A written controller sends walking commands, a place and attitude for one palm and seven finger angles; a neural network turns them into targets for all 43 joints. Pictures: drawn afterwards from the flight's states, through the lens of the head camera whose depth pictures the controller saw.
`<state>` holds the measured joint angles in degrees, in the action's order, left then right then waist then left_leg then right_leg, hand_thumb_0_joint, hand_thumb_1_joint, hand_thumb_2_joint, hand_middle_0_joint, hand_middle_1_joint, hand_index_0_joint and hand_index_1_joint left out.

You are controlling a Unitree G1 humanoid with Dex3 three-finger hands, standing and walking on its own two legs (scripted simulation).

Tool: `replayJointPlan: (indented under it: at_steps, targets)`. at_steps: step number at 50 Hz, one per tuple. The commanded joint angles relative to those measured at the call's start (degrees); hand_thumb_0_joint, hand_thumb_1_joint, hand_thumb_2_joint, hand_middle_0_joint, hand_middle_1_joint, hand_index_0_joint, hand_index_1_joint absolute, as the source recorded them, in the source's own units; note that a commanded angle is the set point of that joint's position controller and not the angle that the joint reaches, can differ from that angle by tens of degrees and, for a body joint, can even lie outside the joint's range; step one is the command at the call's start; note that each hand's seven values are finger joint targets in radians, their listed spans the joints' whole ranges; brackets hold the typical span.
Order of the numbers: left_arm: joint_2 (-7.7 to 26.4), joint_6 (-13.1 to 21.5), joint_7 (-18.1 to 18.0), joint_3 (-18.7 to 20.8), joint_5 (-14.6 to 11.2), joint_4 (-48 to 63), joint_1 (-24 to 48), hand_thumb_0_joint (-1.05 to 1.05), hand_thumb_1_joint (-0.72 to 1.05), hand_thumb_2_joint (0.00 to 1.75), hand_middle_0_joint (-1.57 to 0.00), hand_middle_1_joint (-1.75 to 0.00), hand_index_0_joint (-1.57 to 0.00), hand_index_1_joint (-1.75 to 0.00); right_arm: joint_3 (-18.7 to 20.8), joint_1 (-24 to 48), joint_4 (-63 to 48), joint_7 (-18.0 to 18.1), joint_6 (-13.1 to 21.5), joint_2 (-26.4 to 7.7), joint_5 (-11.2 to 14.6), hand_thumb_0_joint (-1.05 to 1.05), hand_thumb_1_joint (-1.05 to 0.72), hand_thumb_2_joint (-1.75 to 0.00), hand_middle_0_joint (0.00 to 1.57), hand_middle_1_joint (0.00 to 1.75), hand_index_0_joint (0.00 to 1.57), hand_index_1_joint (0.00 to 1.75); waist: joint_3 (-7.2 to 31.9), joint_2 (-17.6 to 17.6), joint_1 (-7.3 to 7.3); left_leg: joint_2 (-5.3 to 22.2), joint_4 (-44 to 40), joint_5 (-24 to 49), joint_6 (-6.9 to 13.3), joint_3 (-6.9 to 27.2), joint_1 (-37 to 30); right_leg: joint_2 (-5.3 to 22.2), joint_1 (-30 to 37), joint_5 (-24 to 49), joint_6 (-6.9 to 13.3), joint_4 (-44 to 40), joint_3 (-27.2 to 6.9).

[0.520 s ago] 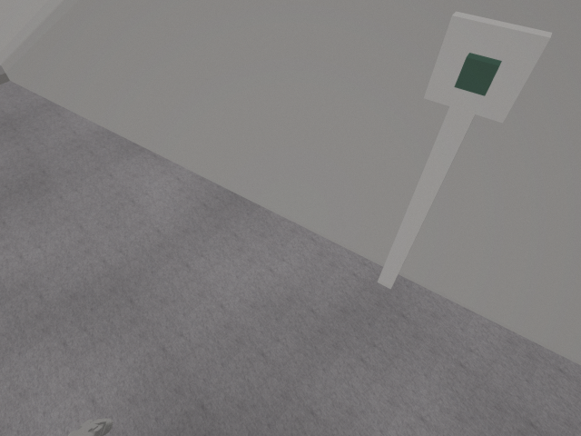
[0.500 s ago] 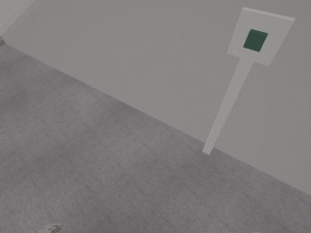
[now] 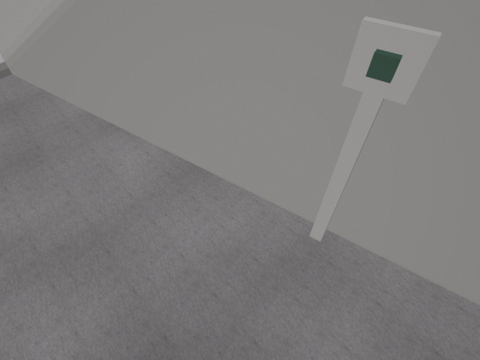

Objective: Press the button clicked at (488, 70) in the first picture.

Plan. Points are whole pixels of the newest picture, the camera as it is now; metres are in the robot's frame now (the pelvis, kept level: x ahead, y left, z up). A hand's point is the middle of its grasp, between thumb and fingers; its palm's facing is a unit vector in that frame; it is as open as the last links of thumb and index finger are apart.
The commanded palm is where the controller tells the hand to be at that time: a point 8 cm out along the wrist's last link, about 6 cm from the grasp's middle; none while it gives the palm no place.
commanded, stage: stand and wait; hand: left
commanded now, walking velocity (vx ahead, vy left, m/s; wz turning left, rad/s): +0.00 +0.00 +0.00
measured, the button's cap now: (383, 65) +0.79 -0.32 +0.14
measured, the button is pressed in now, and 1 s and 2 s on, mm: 0 0 0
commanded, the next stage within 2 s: look at it before walking up in 0.50 s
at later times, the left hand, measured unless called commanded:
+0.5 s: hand out of the picture +0.06 +0.24 -0.15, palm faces -0.02 -0.94 -0.34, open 7.4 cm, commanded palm none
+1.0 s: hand out of the picture +0.06 +0.24 -0.15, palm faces -0.02 -0.94 -0.34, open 7.4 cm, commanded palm none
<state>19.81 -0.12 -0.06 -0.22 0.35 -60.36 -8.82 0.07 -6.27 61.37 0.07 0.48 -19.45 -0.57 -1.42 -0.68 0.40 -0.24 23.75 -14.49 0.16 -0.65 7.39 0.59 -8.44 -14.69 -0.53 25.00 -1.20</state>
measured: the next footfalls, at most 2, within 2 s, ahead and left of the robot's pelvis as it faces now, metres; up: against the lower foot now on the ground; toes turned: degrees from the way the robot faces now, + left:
none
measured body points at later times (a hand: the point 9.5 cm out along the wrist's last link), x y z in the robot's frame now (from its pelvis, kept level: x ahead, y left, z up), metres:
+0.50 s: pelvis -0.02 -0.01 +0.00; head -0.02 -0.01 +0.45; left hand +0.07 +0.28 -0.13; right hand +0.05 -0.31 -0.13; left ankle -0.02 +0.12 -0.74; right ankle -0.01 -0.13 -0.74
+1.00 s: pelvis -0.01 -0.01 +0.00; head -0.01 -0.01 +0.45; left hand +0.06 +0.29 -0.13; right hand +0.06 -0.31 -0.13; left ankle -0.02 +0.12 -0.74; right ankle -0.01 -0.13 -0.74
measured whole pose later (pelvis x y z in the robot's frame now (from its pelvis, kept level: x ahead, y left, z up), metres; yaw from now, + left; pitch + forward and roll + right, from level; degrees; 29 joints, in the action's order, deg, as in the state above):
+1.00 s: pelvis -0.01 -0.01 +0.00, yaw +0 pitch -2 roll +0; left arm 19.8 0.4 0.2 -0.2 0.4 -62.7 -7.9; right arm -0.3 -6.7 64.1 -0.1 0.8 -19.5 -0.3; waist -1.7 -0.3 0.2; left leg 0.9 20.5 -11.5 -0.9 -0.4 7.1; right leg -0.5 -8.1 -11.6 0.4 21.6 -0.9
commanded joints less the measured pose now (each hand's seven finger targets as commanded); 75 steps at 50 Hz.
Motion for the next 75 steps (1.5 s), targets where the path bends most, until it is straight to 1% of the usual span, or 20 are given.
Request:
replayJointPlan:
  at_steps: [1, 8, 10, 18, 24, 27, 31, 37, 51, 58, 63, 64, 66, 67, 69, 71, 72, 73, 74, 75]
  targets:
    - [11.78, 1.62, -0.80, 2.31, 0.09, 3.76, 3.23, 0.00, 0.90, 0.90, -0.20, -0.30, -0.20, -0.30, 2.34, 3.60, -3.70, 0.94, 1.55, -11.76, -0.03, 0.00, -0.90, -0.90, 0.20, 0.30, 0.20, 0.30, 4.03, 0.87, -0.40, 6.74, -3.80, 12.40, 1.82, 5.15, -0.66, 6.45, 0.80, 13.99, 2.54, -3.69, -4.93]
    - [12.02, 1.59, -0.62, 2.20, 0.10, 2.68, 3.71, 0.00, 0.90, 0.90, -0.20, -0.30, -0.20, -0.30, 2.08, 2.73, -2.38, 0.80, 1.48, -12.12, 0.00, 0.00, -0.90, -0.90, 0.20, 0.30, 0.20, 0.30, 2.19, 0.13, -0.43, 6.74, -5.43, 8.07, 1.59, 5.47, 0.54, 6.30, -0.24, 9.21, 2.50, -5.52, -5.58]
    - [11.98, 1.65, -0.62, 2.22, 0.13, 2.52, 3.51, 0.00, 0.90, 0.90, -0.20, -0.30, -0.20, -0.30, 2.13, 2.64, -2.16, 0.75, 1.48, -12.00, 0.00, 0.00, -0.90, -0.90, 0.20, 0.30, 0.20, 0.30, 2.75, 0.57, -0.39, 6.77, -5.45, 7.61, 1.59, 5.50, 0.08, 6.41, -0.43, 8.44, 2.60, -5.88, -5.90]
    - [11.91, 1.76, -0.59, 2.16, 0.16, 2.14, 3.77, 0.00, 0.90, 0.90, -0.20, -0.30, -0.20, -0.30, 2.02, 1.99, -1.34, 0.68, 1.51, -11.98, -0.01, 0.00, -0.90, -0.90, 0.20, 0.30, 0.20, 0.30, 1.79, -0.13, -0.42, 6.82, -5.96, 6.77, 1.37, 5.53, 0.50, 6.41, -1.23, 6.83, 2.58, -6.92, -6.31]
    - [11.85, 1.66, -0.51, 2.22, 0.25, 2.12, 3.86, 0.00, 0.90, 0.90, -0.20, -0.30, -0.20, -0.30, 2.03, 1.68, -1.16, 0.59, 1.37, -11.85, -0.01, 0.00, -0.90, -0.90, 0.20, 0.30, 0.20, 0.30, 0.84, 0.16, -0.40, 6.67, -6.22, 4.56, 1.33, 5.83, 1.23, 6.14, -2.38, 2.99, 2.52, -7.79, -6.65]
    - [11.80, 1.80, -0.51, 2.24, 0.24, 2.24, 3.87, 0.00, 0.90, 0.90, -0.20, -0.30, -0.20, -0.30, 2.08, 1.39, -1.09, 0.61, 1.52, -11.80, -0.02, 0.00, -0.90, -0.90, 0.20, 0.30, 0.20, 0.30, 2.22, -0.10, -0.66, 6.78, -5.79, 6.33, 1.23, 5.69, 0.40, 6.25, -1.71, 5.10, 2.59, -7.53, -6.70]
    - [11.66, 1.89, -0.58, 2.25, 0.19, 2.08, 3.68, 0.00, 0.90, 0.90, -0.20, -0.30, -0.20, -0.30, 2.00, 1.27, -0.99, 0.68, 1.65, -11.74, 0.06, 0.00, -0.90, -0.90, 0.20, 0.30, 0.20, 0.30, 2.95, 0.27, -0.54, 7.06, -5.79, 8.35, 1.24, 5.77, 0.16, 6.31, -0.52, 8.37, 2.58, -6.82, -6.26]
    - [11.61, 1.82, -0.55, 2.20, 0.20, 1.83, 3.39, 0.00, 0.90, 0.90, -0.20, -0.30, -0.20, -0.30, 1.99, 1.67, -0.86, 0.73, 1.61, -11.79, 0.06, 0.00, -0.90, -0.90, 0.20, 0.30, 0.20, 0.30, 2.60, 1.16, -0.39, 7.02, -5.89, 8.39, 1.21, 5.86, 0.03, 6.27, -0.64, 8.47, 2.55, -7.00, -6.17]
    - [11.61, 1.87, -0.57, 2.13, 0.27, 1.48, 3.37, 0.00, 0.90, 0.90, -0.20, -0.30, -0.20, -0.30, 2.03, 2.24, -0.96, 0.80, 1.58, -12.09, 0.11, 0.00, -0.90, -0.90, 0.20, 0.30, 0.20, 0.30, 2.75, 0.63, -0.46, 7.36, -6.26, 10.51, 1.23, 5.88, -1.35, 6.25, -0.27, 11.29, 2.42, -6.99, -5.78]
    - [11.85, 1.91, -0.53, 2.13, 0.27, 1.36, 3.38, 0.00, 0.90, 0.90, -0.20, -0.30, -0.20, -0.30, 1.99, 2.60, -0.92, 0.73, 1.48, -12.10, 0.13, 0.00, -0.90, -0.90, 0.20, 0.30, 0.20, 0.30, 2.52, 0.69, -0.44, 7.26, -6.50, 9.34, 1.13, 5.64, -1.23, 6.40, -0.26, 10.37, 2.39, -7.61, -5.90]
    - [12.00, 1.89, -0.56, 2.21, 0.24, 1.66, 3.53, 0.00, 0.90, 0.90, -0.20, -0.30, -0.20, -0.30, 2.11, 2.41, -0.98, 0.90, 1.61, -12.30, 0.12, 0.00, -0.90, -0.90, 0.20, 0.30, 0.20, 0.30, 3.32, 0.85, -0.54, 7.62, -6.02, 12.21, 1.07, 5.23, -2.64, 6.21, 0.12, 14.20, 2.54, -6.82, -6.03]
    - [11.42, 1.54, -0.55, 2.32, 0.26, 1.93, 3.26, 0.00, 0.90, 0.90, -0.20, -0.30, -0.20, -0.30, 2.24, 1.91, -1.19, 1.02, 1.45, -11.63, 0.08, 0.00, -0.90, -0.90, 0.20, 0.30, 0.20, 0.30, 3.14, 1.17, -0.58, 7.78, -4.82, 12.52, 0.92, 4.36, -2.99, 5.95, -0.85, 15.61, 2.59, -5.99, -6.41]
    - [6.46, 0.12, -0.79, 1.69, 0.24, 2.01, 0.71, 0.00, 0.90, 0.90, -0.20, -0.30, -0.20, -0.30, 1.56, -0.93, -1.24, 1.27, 0.56, -6.12, -0.05, 0.00, -0.90, -0.90, 0.20, 0.30, 0.20, 0.30, 2.59, 0.66, -0.83, 7.96, -2.41, 12.41, -0.01, 2.06, -2.37, 5.74, -2.78, 18.11, 2.07, -3.37, -7.03]
    - [5.43, -0.48, -0.88, 1.71, 0.30, 2.47, -0.35, 0.00, 0.90, 0.90, -0.20, -0.30, -0.20, -0.30, 1.59, -2.22, -1.71, 1.47, 0.06, -5.13, -0.09, 0.00, -0.90, -0.90, 0.20, 0.30, 0.20, 0.30, 2.70, 0.72, -0.96, 8.13, -1.30, 12.39, -0.31, 1.27, -2.21, 5.37, -3.70, 19.07, 2.01, -1.92, -7.53]
    - [5.55, -1.30, -0.77, 2.24, 0.45, 4.10, -1.24, 0.00, 0.90, 0.90, -0.20, -0.30, -0.20, -0.30, 2.41, -3.02, -3.34, 1.73, -0.57, -5.80, -0.13, 0.00, -0.90, -0.90, 0.20, 0.30, 0.20, 0.30, 1.78, 1.70, -1.09, 9.21, -0.23, 10.85, 0.09, 0.93, -1.89, 4.19, -7.12, 18.31, 2.03, 1.22, -7.76]
    - [5.03, -1.85, -0.43, 2.77, 0.64, 6.05, -1.55, 0.00, 0.90, 0.90, -0.20, -0.30, -0.20, -0.30, 3.28, -2.72, -5.25, 1.90, -0.98, -6.48, -0.23, 0.00, -0.90, -0.90, 0.20, 0.30, 0.20, 0.30, 0.71, 3.23, -0.96, 11.22, -0.52, 7.90, 1.25, 2.05, -0.53, 2.24, -10.53, 14.96, 1.64, 5.30, -6.98]
    - [4.59, -2.00, -0.24, 2.90, 0.70, 6.80, -1.86, 0.00, 0.90, 0.90, -0.20, -0.30, -0.20, -0.30, 3.76, -2.49, -6.07, 1.92, -1.06, -6.90, -0.25, 0.00, -0.90, -0.90, 0.20, 0.30, 0.20, 0.30, 0.98, 5.02, -0.90, 12.83, -1.06, 7.54, 2.20, 2.91, -0.16, 1.16, -11.68, 13.31, 1.28, 8.40, -5.95]
    - [3.85, -2.20, -0.03, 3.14, 0.72, 7.41, -2.51, 0.00, 0.90, 0.90, -0.20, -0.30, -0.20, -0.30, 4.18, -1.86, -6.98, 1.92, -1.08, -7.37, -0.33, 0.00, -0.90, -0.90, 0.20, 0.30, 0.20, 0.30, 0.86, 7.28, -0.60, 15.22, -1.95, 7.68, 3.59, 3.94, 0.99, -0.04, -12.73, 9.21, 0.84, 13.37, -4.25]
    - [3.01, -2.43, 0.13, 3.30, 0.69, 8.00, -3.06, 0.00, 0.90, 0.90, -0.20, -0.30, -0.20, -0.30, 4.48, -1.58, -7.76, 1.84, -0.87, -7.68, -0.28, 0.00, -0.90, -0.90, 0.20, 0.30, 0.20, 0.30, 0.89, 10.66, -0.37, 18.55, -3.63, 10.60, 5.98, 5.82, 1.68, -1.04, -14.21, -1.59, 0.29, 20.13, -2.00]
    - [2.18, -2.67, 0.23, 3.66, 0.74, 8.89, -3.25, 0.00, 0.90, 0.90, -0.20, -0.30, -0.20, -0.30, 4.74, -1.18, -8.41, 1.78, -0.67, -7.33, -0.38, 0.00, -0.90, -0.90, 0.20, 0.30, 0.20, 0.30, 1.04, 12.34, -0.25, 21.39, -4.58, 14.43, 8.47, 6.35, 2.60, -0.76, -14.83, -11.44, -0.38, 26.34, 0.12]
